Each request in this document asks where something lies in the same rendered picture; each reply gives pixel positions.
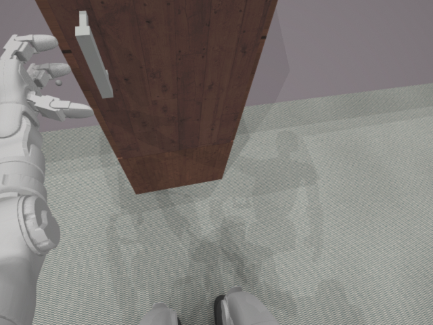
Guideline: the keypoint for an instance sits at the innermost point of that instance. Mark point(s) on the left robot thigh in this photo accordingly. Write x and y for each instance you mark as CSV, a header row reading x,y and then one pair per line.
x,y
160,316

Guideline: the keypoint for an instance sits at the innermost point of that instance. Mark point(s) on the cupboard door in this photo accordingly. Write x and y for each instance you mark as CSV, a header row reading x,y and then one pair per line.
x,y
179,69

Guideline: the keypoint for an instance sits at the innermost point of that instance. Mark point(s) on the robot left upper arm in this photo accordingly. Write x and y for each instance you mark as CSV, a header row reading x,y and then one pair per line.
x,y
28,231

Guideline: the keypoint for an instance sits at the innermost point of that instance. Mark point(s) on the robot left forearm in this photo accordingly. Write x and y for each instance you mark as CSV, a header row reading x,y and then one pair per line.
x,y
22,163

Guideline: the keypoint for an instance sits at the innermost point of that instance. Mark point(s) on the robot left shin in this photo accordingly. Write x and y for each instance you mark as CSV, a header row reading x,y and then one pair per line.
x,y
158,305

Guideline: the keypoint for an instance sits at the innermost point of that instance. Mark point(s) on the robot left hand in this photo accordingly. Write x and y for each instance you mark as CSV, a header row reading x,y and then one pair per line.
x,y
16,82

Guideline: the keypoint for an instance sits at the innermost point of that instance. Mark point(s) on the handle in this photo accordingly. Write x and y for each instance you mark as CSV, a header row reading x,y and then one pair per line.
x,y
90,51

